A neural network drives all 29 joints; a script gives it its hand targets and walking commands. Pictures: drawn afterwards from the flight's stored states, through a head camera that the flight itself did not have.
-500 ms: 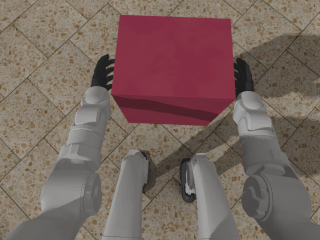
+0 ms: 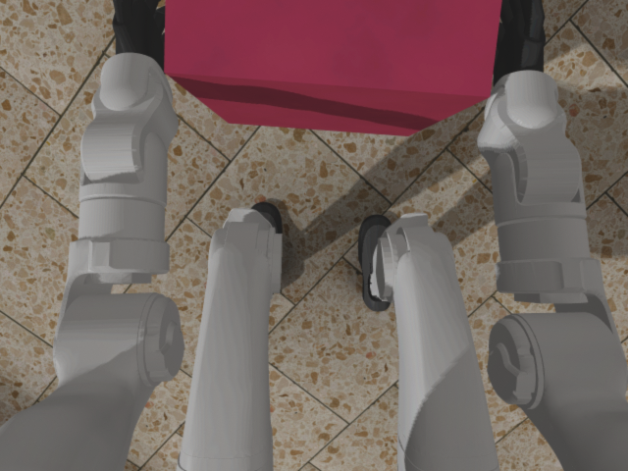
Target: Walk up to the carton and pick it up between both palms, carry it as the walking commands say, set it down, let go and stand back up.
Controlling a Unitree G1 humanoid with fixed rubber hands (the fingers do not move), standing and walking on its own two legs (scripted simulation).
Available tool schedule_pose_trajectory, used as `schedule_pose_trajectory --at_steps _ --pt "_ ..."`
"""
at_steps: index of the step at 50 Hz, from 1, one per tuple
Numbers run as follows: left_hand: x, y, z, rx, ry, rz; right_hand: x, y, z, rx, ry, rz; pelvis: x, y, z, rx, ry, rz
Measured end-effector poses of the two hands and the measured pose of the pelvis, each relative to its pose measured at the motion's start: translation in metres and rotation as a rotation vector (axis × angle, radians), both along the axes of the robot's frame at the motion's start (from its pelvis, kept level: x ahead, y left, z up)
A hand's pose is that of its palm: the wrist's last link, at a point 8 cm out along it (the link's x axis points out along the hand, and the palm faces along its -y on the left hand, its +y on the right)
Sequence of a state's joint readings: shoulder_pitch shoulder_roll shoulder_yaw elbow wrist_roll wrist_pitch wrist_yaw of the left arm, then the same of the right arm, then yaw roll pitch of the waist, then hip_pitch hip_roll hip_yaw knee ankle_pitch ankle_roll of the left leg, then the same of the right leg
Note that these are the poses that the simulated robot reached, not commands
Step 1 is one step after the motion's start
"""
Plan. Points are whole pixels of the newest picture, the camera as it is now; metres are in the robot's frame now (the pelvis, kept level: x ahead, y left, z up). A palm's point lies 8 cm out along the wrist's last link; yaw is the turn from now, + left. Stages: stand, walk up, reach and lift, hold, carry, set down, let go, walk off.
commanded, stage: set down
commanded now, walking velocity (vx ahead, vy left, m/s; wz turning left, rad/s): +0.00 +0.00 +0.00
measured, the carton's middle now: (329, 18) +0.53 +0.02 -0.24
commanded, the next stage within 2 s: none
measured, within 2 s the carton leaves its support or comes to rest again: neither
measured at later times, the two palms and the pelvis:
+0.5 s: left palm (157, 36) +0.51 +0.20 -0.23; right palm (479, 38) +0.51 -0.14 -0.22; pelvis -0.02 +0.02 -0.07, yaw -1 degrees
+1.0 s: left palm (182, 45) +0.52 +0.20 -0.31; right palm (451, 47) +0.52 -0.14 -0.31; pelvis -0.01 +0.01 -0.12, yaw -1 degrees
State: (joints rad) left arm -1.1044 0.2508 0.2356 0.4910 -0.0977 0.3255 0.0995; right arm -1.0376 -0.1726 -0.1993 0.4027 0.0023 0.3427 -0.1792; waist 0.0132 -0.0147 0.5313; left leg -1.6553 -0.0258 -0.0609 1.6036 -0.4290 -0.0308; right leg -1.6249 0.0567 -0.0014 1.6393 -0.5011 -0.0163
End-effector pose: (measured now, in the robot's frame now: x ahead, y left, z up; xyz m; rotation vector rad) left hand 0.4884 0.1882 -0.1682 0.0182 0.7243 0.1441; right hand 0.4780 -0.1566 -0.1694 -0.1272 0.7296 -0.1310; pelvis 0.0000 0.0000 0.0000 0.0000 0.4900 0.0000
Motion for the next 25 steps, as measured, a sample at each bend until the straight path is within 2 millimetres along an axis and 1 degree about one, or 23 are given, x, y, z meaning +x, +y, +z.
schedule_pose_trajectory --at_steps 4,6,7,11,15,18,21,25 --pt "0.008 0.003 0.021 0.004 -0.096 0.017 -0.007 0.006 0.003 -0.006 -0.016 0.002 -0.004 0.003 -0.007 -0.001 -0.023 -0.004" --pt "0.012 0.003 0.025 0.016 -0.118 0.022 -0.008 0.009 0.001 -0.007 -0.009 0.000 -0.008 0.005 -0.011 -0.001 -0.039 -0.005" --pt "0.013 0.003 0.023 0.021 -0.110 0.021 -0.009 0.009 -0.002 -0.005 0.003 -0.004 -0.011 0.006 -0.014 -0.003 -0.049 -0.006" --pt "0.008 0.004 0.003 0.028 -0.034 0.016 -0.011 0.010 -0.015 0.010 0.075 -0.023 -0.019 0.009 -0.027 -0.008 -0.076 -0.008" --pt "0.002 0.005 -0.021 0.017 -0.011 0.024 -0.008 0.010 -0.029 0.013 0.089 -0.029 -0.024 0.012 -0.043 -0.013 -0.072 -0.009" --pt "0.004 0.006 -0.036 0.009 -0.018 0.037 0.001 0.011 -0.040 0.021 0.075 -0.036 -0.027 0.014 -0.054 -0.016 -0.055 -0.008" --pt "0.011 0.008 -0.050 0.003 -0.023 0.048 0.014 0.012 -0.049 0.017 0.060 -0.035 -0.027 0.015 -0.064 -0.018 -0.033 -0.008" --pt "0.024 0.009 -0.059 -0.005 -0.053 0.067 0.034 0.014 -0.055 0.016 0.025 -0.026 -0.025 0.015 -0.072 -0.017 -0.002 -0.008"
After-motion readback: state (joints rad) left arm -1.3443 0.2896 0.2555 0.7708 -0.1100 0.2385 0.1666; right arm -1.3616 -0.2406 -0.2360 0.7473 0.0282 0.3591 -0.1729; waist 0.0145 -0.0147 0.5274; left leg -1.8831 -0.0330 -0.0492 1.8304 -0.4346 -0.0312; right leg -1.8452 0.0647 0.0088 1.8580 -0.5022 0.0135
